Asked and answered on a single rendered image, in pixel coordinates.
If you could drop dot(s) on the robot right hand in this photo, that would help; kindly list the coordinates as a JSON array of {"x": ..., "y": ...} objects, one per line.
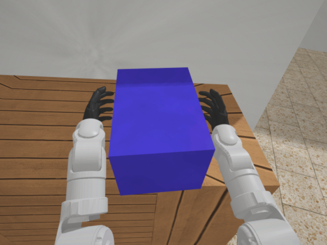
[{"x": 217, "y": 112}]

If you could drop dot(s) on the robot left hand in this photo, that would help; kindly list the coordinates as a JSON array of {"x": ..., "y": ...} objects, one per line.
[{"x": 93, "y": 109}]

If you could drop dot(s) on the left robot forearm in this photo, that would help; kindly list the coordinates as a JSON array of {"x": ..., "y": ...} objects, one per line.
[{"x": 86, "y": 174}]

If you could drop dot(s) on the pedestal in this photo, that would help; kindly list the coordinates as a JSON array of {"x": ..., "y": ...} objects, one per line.
[{"x": 38, "y": 116}]

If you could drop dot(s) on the right robot upper arm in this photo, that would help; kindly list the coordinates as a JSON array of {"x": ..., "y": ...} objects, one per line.
[{"x": 272, "y": 231}]

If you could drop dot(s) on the left robot upper arm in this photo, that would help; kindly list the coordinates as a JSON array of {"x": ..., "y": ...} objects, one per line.
[{"x": 91, "y": 235}]

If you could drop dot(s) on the carton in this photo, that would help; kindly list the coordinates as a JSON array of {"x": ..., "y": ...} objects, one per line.
[{"x": 159, "y": 138}]

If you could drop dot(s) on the right robot forearm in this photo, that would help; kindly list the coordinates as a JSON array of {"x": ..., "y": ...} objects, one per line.
[{"x": 249, "y": 199}]

